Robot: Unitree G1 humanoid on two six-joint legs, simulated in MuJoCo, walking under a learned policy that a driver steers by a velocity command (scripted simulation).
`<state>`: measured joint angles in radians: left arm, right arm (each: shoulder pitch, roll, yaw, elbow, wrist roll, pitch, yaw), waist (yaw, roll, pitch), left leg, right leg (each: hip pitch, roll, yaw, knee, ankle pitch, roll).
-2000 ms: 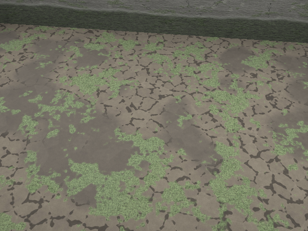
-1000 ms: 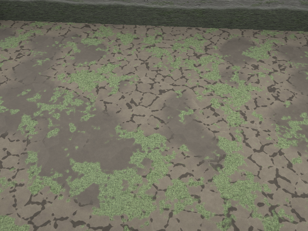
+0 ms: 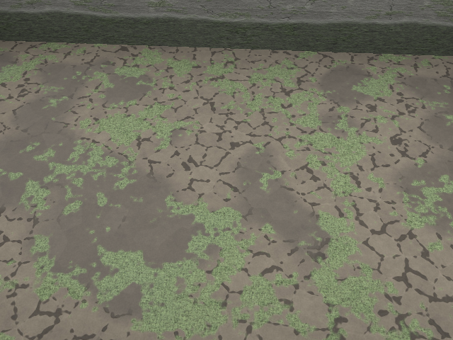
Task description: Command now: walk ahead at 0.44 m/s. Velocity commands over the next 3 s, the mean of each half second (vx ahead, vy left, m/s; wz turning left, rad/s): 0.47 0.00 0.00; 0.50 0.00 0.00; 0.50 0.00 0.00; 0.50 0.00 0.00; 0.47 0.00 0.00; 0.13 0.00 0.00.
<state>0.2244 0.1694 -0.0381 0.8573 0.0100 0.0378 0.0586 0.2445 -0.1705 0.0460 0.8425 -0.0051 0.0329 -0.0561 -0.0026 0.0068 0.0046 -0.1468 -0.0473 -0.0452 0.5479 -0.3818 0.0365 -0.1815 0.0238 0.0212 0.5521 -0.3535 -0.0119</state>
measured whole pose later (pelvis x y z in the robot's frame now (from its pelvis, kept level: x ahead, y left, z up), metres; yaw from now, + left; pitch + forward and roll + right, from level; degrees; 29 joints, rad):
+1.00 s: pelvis -0.01 +0.00 -0.01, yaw +0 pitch -2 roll +0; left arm 0.17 0.14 -0.04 0.62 0.01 0.05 0.03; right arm 0.18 -0.17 0.04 0.63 -0.01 0.03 -0.03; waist 0.00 0.01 0.02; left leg -0.18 -0.05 -0.04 0.62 -0.40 0.03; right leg -0.22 0.02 0.02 0.62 -0.37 -0.01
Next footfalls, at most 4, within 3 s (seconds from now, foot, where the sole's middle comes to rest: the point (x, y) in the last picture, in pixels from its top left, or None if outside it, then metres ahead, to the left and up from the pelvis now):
none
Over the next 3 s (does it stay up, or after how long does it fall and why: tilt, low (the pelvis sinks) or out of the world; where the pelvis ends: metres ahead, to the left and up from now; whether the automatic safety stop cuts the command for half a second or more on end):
stays up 0.01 0.00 0.01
